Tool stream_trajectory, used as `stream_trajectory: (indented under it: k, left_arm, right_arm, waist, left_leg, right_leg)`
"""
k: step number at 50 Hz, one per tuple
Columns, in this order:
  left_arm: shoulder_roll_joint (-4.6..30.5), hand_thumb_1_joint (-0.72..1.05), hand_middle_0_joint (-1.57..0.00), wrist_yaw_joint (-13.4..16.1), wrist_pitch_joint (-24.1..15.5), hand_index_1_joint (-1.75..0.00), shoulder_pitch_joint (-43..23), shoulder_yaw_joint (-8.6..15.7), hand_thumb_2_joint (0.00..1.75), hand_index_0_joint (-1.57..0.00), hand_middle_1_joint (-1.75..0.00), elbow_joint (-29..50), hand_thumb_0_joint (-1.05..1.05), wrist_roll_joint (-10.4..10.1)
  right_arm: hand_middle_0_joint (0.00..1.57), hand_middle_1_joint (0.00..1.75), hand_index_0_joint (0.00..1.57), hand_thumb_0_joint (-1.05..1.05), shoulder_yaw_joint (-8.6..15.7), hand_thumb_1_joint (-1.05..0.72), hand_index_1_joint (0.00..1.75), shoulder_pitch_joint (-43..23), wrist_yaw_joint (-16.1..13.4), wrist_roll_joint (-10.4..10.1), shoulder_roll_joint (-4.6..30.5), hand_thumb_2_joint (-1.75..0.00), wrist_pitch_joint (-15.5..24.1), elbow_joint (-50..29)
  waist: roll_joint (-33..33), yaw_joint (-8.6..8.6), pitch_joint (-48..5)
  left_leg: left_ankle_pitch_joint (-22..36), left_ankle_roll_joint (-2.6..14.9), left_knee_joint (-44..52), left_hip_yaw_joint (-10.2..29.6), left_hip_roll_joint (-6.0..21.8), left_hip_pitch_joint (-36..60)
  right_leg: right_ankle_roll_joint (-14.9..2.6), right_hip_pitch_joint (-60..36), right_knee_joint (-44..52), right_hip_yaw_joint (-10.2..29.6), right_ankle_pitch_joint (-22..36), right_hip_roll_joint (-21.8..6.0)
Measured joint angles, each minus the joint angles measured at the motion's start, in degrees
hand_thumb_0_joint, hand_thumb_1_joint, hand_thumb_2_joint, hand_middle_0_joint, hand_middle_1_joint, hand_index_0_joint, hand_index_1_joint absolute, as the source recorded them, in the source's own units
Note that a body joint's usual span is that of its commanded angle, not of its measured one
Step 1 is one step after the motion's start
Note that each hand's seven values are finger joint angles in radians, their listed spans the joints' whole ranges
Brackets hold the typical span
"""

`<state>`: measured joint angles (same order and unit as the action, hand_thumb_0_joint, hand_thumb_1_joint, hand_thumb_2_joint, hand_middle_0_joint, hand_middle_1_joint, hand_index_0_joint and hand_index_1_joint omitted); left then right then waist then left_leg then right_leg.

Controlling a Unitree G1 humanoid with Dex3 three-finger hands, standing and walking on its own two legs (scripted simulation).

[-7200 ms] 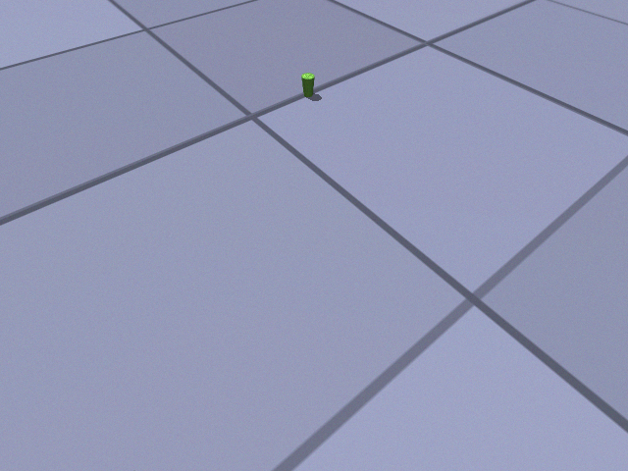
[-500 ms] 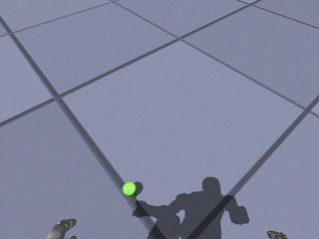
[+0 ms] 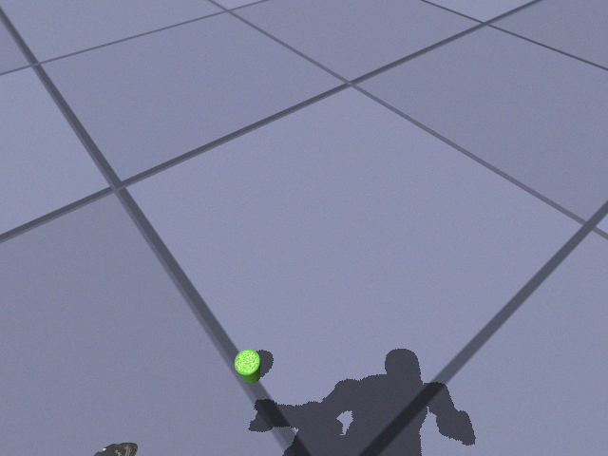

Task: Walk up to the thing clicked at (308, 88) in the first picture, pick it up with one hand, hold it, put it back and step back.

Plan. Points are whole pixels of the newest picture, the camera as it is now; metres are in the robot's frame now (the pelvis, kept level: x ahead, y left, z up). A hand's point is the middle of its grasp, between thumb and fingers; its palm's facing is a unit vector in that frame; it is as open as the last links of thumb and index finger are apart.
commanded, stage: walk up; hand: left
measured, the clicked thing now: (249, 368) +0.45 +0.21 -0.72
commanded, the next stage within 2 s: stand in 0.44 s
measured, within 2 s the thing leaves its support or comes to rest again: neither
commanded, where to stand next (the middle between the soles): +0.06 -0.03 m, yaw +1 degrees
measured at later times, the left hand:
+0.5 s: hand out of the picture +0.09 +0.26 -0.16, palm faces +0.03 -0.95 -0.31, open 7.3 cm
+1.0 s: hand out of the picture +0.06 +0.26 -0.15, palm faces -0.02 -0.94 -0.35, open 7.3 cm
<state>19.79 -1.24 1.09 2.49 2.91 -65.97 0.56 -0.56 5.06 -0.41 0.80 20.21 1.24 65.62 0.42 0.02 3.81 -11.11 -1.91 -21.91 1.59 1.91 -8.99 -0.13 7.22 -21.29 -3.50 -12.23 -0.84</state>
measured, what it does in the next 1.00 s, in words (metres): stands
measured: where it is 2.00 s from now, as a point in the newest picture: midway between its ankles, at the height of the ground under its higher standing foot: outside the picture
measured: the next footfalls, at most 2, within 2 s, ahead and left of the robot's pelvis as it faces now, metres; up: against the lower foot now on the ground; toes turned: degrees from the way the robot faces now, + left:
none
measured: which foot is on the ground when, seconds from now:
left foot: down 0.00-1.00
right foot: down 0.00-1.00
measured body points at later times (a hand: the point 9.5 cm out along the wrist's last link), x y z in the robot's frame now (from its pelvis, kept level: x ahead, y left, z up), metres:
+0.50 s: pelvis +0.00 +0.01 +0.00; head +0.02 +0.01 +0.45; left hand +0.09 +0.31 -0.14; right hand +0.10 -0.29 -0.13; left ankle +0.01 +0.14 -0.75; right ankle -0.01 -0.12 -0.75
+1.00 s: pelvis -0.01 +0.00 +0.00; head +0.00 +0.00 +0.45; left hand +0.07 +0.31 -0.13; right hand +0.07 -0.29 -0.13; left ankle +0.01 +0.14 -0.75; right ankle -0.01 -0.12 -0.75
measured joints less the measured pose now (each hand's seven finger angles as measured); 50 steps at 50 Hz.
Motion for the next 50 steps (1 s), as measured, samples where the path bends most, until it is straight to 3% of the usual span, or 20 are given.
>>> stream_trajectory:
  k: [22, 35, 50]
  left_arm:
    - [-0.1, 0.91, -0.20, 0.1, -0.1, -0.30, 1.0, 0.1, 0.90, -0.21, -0.30, 0.8, 0.01, 0.2]
    - [-0.1, 0.91, -0.20, 0.7, -1.2, -0.30, 1.6, -1.8, 0.90, -0.21, -0.30, 0.4, 0.01, -0.2]
    - [0.5, 0.91, -0.20, 0.7, -1.6, -0.30, 3.1, -2.6, 0.90, -0.21, -0.30, 0.4, 0.01, -0.1]
  right_arm:
    - [0.20, 0.30, 0.20, 0.01, 0.0, -0.90, 0.30, 0.2, 0.1, 0.2, -0.4, -0.90, 0.0, -1.3]
    - [0.20, 0.30, 0.20, 0.01, 0.1, -0.90, 0.30, -2.4, 0.7, 0.1, -0.3, -0.90, -0.8, -1.3]
    - [0.20, 0.30, 0.20, 0.01, 0.3, -0.90, 0.30, -0.1, 1.4, 0.2, -0.2, -0.90, -1.1, 0.3]
  waist:
    - [0.1, -0.14, -0.6]
    - [-0.5, -0.19, 0.1]
    - [-0.7, 0.17, -0.4]
  left_leg:
    - [0.0, 0.51, -0.1, 0.7, -0.6, -0.1]
    - [1.9, 0.59, 3.0, -0.3, -0.8, 1.9]
    - [3.0, 0.34, 4.0, -0.3, -0.6, 1.8]
  right_leg:
    - [0.55, -0.7, 1.0, -0.7, 0.3, -0.6]
    - [0.76, -1.8, 2.9, 0.2, 1.9, -0.7]
    - [0.46, -1.2, 2.8, 0.2, 2.4, -0.6]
